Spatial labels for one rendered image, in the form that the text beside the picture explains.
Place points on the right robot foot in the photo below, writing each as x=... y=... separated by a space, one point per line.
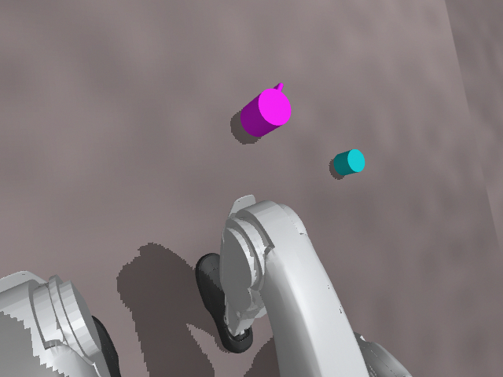
x=213 y=296

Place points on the right robot hand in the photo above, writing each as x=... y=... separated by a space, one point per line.
x=379 y=362

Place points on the left robot foot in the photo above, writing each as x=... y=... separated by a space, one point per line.
x=108 y=349

